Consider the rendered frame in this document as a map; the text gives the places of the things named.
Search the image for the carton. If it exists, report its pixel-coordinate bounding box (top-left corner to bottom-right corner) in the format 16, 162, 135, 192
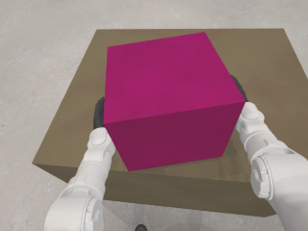
103, 32, 246, 171

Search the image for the left robot hand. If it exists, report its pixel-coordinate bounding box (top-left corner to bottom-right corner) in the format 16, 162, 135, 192
93, 96, 105, 130

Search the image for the left robot forearm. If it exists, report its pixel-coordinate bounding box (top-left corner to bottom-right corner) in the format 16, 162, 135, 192
44, 127, 116, 231

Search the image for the right robot hand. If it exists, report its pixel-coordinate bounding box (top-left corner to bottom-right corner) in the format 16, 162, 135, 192
230, 74, 248, 102

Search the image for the robot left upper arm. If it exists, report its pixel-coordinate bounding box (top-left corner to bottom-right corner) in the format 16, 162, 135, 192
45, 195, 104, 231

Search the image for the robot right upper arm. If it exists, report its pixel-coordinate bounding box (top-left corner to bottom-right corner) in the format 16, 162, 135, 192
250, 154, 308, 231

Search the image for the pedestal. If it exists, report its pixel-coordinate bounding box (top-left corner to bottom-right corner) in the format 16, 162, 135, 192
32, 28, 308, 218

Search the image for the right robot forearm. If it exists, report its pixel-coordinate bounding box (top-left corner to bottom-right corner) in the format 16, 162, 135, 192
235, 102, 308, 165

